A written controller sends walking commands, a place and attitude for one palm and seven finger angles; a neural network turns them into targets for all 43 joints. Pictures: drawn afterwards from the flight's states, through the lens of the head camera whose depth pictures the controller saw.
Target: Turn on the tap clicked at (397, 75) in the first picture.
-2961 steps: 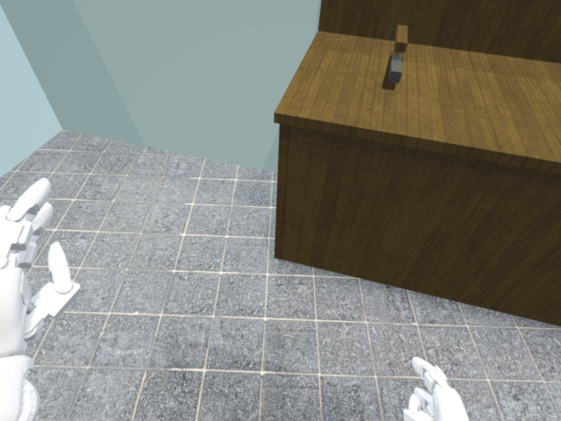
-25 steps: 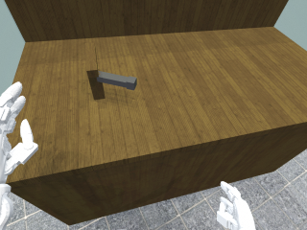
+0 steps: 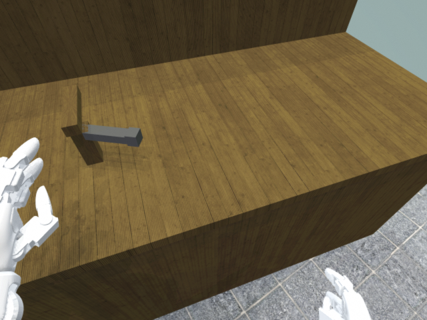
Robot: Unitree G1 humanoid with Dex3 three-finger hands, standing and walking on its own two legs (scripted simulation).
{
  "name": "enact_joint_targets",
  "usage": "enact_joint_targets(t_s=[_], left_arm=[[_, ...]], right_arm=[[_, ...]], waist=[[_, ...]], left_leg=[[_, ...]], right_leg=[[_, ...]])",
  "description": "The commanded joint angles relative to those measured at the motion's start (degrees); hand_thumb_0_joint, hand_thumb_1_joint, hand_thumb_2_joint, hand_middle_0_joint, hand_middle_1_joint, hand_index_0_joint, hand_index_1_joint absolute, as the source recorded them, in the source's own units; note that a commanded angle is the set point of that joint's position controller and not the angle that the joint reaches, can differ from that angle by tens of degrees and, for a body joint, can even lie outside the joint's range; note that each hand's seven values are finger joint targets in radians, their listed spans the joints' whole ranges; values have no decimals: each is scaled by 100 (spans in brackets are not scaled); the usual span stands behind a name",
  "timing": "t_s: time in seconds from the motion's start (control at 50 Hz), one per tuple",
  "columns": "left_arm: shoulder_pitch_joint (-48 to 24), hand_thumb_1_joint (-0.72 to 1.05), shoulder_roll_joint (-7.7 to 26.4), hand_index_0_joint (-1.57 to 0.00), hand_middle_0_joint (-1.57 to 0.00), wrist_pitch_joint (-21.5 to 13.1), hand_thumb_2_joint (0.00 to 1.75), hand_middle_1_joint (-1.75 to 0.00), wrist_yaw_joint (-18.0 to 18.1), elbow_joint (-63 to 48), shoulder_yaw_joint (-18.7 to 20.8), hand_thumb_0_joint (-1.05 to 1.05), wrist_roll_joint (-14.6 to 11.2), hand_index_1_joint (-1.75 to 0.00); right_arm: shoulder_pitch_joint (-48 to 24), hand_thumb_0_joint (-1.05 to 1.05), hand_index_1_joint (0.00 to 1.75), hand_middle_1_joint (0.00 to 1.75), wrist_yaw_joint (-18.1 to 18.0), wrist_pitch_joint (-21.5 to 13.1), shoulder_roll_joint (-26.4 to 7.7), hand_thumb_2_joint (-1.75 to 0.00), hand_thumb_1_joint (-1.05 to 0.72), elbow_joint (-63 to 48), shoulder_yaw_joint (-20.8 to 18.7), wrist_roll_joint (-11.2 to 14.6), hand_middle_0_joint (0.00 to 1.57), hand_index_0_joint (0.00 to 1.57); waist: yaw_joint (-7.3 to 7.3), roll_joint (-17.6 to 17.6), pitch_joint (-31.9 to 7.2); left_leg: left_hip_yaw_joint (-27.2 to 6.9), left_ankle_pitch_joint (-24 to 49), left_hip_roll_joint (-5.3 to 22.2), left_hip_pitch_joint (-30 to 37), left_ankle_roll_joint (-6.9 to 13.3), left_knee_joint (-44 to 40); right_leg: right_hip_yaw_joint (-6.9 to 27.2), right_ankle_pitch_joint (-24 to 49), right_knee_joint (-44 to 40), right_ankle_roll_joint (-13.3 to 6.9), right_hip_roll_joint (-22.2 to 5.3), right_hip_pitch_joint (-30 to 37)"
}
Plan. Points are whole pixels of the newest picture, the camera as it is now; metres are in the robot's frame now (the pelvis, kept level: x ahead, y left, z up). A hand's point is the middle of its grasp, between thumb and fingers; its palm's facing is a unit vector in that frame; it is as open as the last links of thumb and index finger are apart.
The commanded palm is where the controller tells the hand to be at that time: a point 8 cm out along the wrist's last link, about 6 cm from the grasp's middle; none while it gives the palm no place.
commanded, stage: come to a stop and stand still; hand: left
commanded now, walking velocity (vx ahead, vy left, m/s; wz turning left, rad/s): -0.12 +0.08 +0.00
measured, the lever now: (133, 137) +0.44 +0.19 +0.10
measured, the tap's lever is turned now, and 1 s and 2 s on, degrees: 62 62 62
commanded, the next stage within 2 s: none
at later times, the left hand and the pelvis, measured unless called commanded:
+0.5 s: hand out of the picture +0.22 +0.30 +0.20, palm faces +0.43 -0.83 -0.35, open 7.4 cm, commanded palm +0.15 +0.32 +0.18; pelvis -0.02 +0.04 +0.00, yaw -1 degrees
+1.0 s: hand out of the picture +0.17 +0.35 +0.18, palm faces +0.35 -0.85 -0.39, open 7.4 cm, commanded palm +0.10 +0.39 +0.18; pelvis -0.06 +0.11 +0.00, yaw +0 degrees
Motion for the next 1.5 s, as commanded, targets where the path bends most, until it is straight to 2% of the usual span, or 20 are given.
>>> enact_joint_targets(t_s=[0.0, 0.24, 0.26, 0.28, 0.3, 0.34, 0.4, 0.54, 0.62, 0.72, 0.8, 0.94, 0.98, 1.16, 1.26, 1.38, 1.42, 1.44, 1.46, 1.48], left_arm=[[-10, 90, 1080, -20, -20, -439, 90, -30, 114, -1164, 844, 0, 28, -30], [-202, 90, 937, -20, -20, -363, 90, -30, 107, -931, 683, 0, 62, -30], [-5682, 90, 5863, -20, -20, -1341, 90, -30, 321, -3653, 2066, 0, 99, -30], [-3089, 90, 2375, -20, -20, -846, 90, -30, 247, -196, 2089, 0, 357, -30], [-2424, 90, 1861, -20, -20, -650, 90, -30, 229, -112, 1461, 0, 330, -30], [-2149, 90, 2005, -20, -20, -731, 90, -30, 208, -56, 1273, 0, 274, -30], [-869, 90, 1093, -20, -20, -782, 90, -30, 111, -450, 537, 0, 135, -30], [-846, 90, 1660, -20, -20, -1094, 90, -30, 267, -1039, 1198, 0, -6, -30], [-1300, 90, 1822, -20, -20, -1199, 90, -30, 320, -1154, 1281, 0, 40, -30], [-1035, 90, 1513, -20, -20, -1242, 90, -30, 287, -2006, 838, 0, 160, -30], [-655, 90, 1277, -20, -20, -1056, 90, -30, 327, -1998, 756, 0, 288, -30], [-799, 90, 1305, -20, -20, -757, 90, -30, 265, -1080, 1085, 0, 221, -30], [-539, 90, 1191, -20, -20, -691, 90, -30, 243, -1048, 1070, 0, 219, -30], [-1048, 90, 1050, -20, -20, -444, 90, -30, 248, -1643, 736, 0, 435, -30], [-1083, 90, 1167, -20, -20, -348, 90, -30, 259, -1223, 817, 0, 475, -30], [-1127, 90, 953, -20, -20, -334, 90, -30, 131, -1436, 680, 0, 361, -30], [-1248, 90, 846, -20, -20, -320, 90, -30, 123, -1437, 643, 0, 387, -30], [-1306, 90, 904, -20, -20, -300, 90, -30, 140, -1529, 740, 0, 412, -30], [-1437, 90, 1147, -20, -20, -269, 90, -30, 174, -1611, 882, 0, 449, -30], [-1529, 90, 1193, -20, -20, -229, 90, -30, 179, -1577, 960, 0, 426, -30]], right_arm=[[-725, 0, 30, 30, -53, -327, -517, -90, -90, -980, -192, -14, 20, 20], [-805, 0, 30, 30, -134, -228, -538, -90, -90, -1021, -170, -47, 20, 20], [351, 0, 30, 30, -653, -215, -657, -90, -90, -1720, 990, 312, 20, 20], [-89, 0, 30, 30, -454, -521, -242, -90, -90, -1109, -48, 59, 20, 20], [-679, 0, 30, 30, -185, -544, -409, -90, -90, -945, -39, -193, 20, 20], [-426, 0, 30, 30, -60, -615, -768, -90, -90, -925, -160, -290, 20, 20], [-236, 0, 30, 30, 228, -709, -765, -90, -90, -1005, -179, -237, 20, 20], [-608, 0, 30, 30, 326, -780, -704, -90, -90, -865, -152, -234, 20, 20], [-507, 0, 30, 30, 236, -796, -646, -90, -90, -731, -142, -264, 20, 20], [-290, 0, 30, 30, 377, -1066, -626, -90, -90, -631, -228, -318, 20, 20], [-225, 0, 30, 30, 440, -1074, -689, -90, -90, -672, -330, -318, 20, 20], [-575, 0, 30, 30, 196, -599, -638, -90, -90, -1003, -231, -294, 20, 20], [-652, 0, 30, 30, 160, -488, -574, -90, -90, -1063, -193, -242, 20, 20], [-853, 0, 30, 30, 66, -599, -583, -90, -90, -1155, -146, -165, 20, 20], [-754, 0, 30, 30, 64, -560, -594, -90, -90, -1060, -172, -211, 20, 20], [-728, 0, 30, 30, 101, -525, -467, -90, -90, -793, -68, -182, 20, 20], [-710, 0, 30, 30, 90, -525, -565, -90, -90, -771, -112, -169, 20, 20], [-781, 0, 30, 30, 90, -556, -595, -90, -90, -862, -136, -167, 20, 20], [-933, 0, 30, 30, 96, -588, -583, -90, -90, -911, -171, -181, 20, 20], [-974, 0, 30, 30, 132, -602, -499, -90, -90, -883, -204, -257, 20, 20]], waist=[[189, -194, -892], [204, -460, -777], [-69, 229, -241], [261, -656, -376], [279, -1019, -489], [354, -344, -903], [422, 14, -1182], [293, -420, -396], [284, 678, -674], [310, 1071, -1324], [267, 443, -1458], [176, 191, -634], [198, -201, -690], [266, 763, -617], [281, 82, -508], [79, -698, -487], [53, 57, -264], [105, 1016, -280], [164, 1708, -318], [308, 1561, -321]], left_leg=[[-395, 1724, 126, 683, 307, -63], [-466, 1140, 174, 1001, 329, -548], [-319, 1683, -367, 867, 337, -751], [-347, 1097, 269, 948, 267, -342], [-293, 515, -1, 940, 194, -502], [-263, 221, -166, 853, 216, -59], [-297, 476, -117, 758, 268, -111], [-846, -217, 54, 137, 224, -930], [-1176, -569, 322, -9, 254, -1442], [-1271, 1284, 581, 1229, 121, -1370], [-1121, 2678, 763, 1714, 54, -1111], [-918, -1148, 367, 64, -390, -1627], [-849, -1651, 278, 229, -170, -1509], [-1025, -2268, 500, 373, -123, -2255], [-466, -2068, 168, 176, -160, -1685], [-480, -1371, -56, 973, 212, 648], [-1045, -2192, 266, 685, 249, -384], [-1560, -2814, 604, 181, 214, -1722], [-1861, -3120, 863, -267, 55, -2527], [-1501, -2827, 698, -800, -434, -2813]], right_leg=[[934, 3341, -628, 381, -1199, 362], [929, 2109, -915, 334, -1152, 122], [445, 929, -1347, 653, -596, -232], [559, 253, -858, 344, -888, -895], [908, 723, -879, 178, -731, -738], [1404, 912, -874, -61, -1194, -743], [1159, 1364, -576, -26, -1209, -400], [595, 310, -533, 158, -955, -682], [293, 38, 35, 227, -835, -348], [233, -705, 1005, 254, -826, -960], [227, -719, 1079, 316, -804, -1133], [119, -87, -499, 144, -734, -25], [204, -265, -510, 88, -748, -224], [101, -607, 23, 185, -422, -360], [130, -390, -409, 69, -487, -131], [956, -736, -474, -330, -1271, -2069], [524, -1073, 471, -105, -755, -2292], [107, -1167, 1566, 173, -163, -1771], [149, -1319, 2769, 278, 74, -1405], [123, -1219, 3142, 254, 141, -975]])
